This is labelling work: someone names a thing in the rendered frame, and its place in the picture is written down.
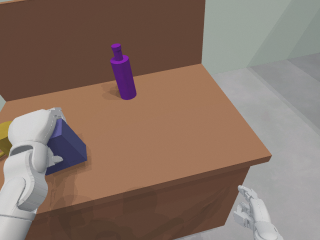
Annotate robot left hand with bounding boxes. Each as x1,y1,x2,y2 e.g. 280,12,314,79
8,107,67,168

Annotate table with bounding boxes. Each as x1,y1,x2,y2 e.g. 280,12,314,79
0,0,272,240

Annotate robot left forearm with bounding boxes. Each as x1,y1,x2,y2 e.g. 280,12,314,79
0,141,48,240

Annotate robot right hand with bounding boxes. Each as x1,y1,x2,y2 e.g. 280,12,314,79
233,185,272,231

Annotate robot right forearm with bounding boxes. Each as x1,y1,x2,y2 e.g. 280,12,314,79
253,221,284,240

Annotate sponge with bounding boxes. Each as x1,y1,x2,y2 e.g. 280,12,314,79
45,118,87,176

